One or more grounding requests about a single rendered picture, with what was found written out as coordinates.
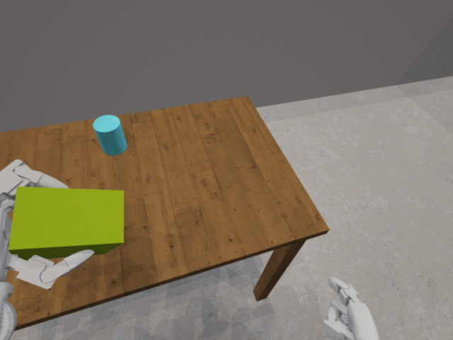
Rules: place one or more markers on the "table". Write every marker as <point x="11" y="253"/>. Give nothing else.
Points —
<point x="205" y="185"/>

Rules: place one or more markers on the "right robot hand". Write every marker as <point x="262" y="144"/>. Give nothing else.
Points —
<point x="356" y="322"/>

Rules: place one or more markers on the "sponge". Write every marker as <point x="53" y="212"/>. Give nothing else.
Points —
<point x="58" y="222"/>

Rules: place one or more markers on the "robot left forearm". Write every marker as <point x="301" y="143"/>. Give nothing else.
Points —
<point x="8" y="317"/>

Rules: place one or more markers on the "left robot hand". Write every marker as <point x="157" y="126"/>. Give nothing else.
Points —
<point x="37" y="270"/>

